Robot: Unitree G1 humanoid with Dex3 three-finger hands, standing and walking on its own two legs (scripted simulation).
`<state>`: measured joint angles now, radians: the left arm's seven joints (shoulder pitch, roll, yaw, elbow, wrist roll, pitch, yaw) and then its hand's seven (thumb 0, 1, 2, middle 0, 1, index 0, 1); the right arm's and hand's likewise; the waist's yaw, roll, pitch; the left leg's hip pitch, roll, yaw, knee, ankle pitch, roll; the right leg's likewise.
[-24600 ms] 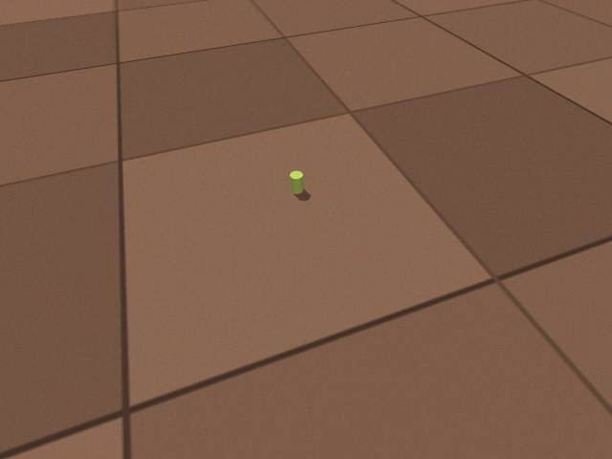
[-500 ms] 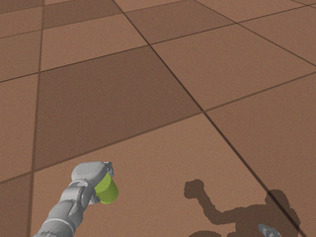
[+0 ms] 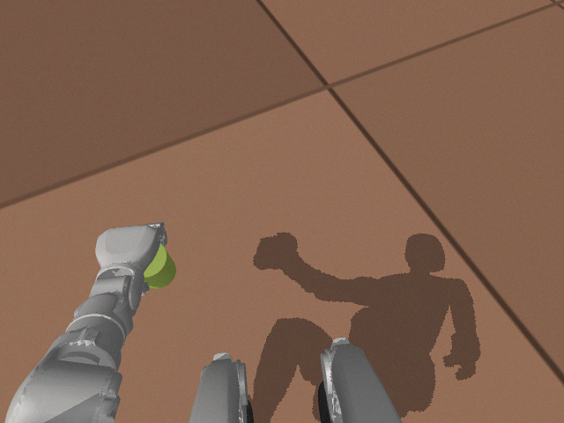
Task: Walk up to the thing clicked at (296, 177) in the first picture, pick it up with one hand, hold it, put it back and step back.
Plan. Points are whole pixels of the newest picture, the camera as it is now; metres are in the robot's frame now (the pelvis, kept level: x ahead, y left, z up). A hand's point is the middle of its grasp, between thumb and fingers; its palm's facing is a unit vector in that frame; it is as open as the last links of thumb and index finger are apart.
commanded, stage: crouch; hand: left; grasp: from above
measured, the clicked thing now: (152, 265) +0.42 +0.22 -0.16
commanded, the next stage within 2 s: lower in 1.22 s
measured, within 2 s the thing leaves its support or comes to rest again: neither
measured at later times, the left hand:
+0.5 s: hand (165, 285) +0.43 +0.24 -0.31, palm faces -0.44 -0.02 -0.90, open 9.5 cm
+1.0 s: hand (173, 289) +0.44 +0.24 -0.39, palm faces -0.47 -0.02 -0.88, open 9.5 cm
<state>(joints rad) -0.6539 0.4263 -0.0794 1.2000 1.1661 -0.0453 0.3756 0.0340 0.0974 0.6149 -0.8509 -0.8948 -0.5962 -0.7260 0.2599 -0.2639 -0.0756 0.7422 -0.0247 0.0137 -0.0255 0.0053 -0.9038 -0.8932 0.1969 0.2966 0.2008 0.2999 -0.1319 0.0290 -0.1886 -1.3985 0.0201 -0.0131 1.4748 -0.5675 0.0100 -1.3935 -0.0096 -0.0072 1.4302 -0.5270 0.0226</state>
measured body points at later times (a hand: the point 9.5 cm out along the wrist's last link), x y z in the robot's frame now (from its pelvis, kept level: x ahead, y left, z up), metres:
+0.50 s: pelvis -0.02 +0.00 -0.15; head +0.21 +0.03 +0.24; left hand +0.44 +0.24 -0.26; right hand +0.03 -0.28 -0.27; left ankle +0.05 +0.11 -0.57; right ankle +0.07 -0.13 -0.57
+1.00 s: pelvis -0.03 +0.00 -0.22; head +0.21 +0.04 +0.16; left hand +0.46 +0.24 -0.34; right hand +0.00 -0.29 -0.33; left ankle +0.05 +0.11 -0.57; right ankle +0.07 -0.13 -0.57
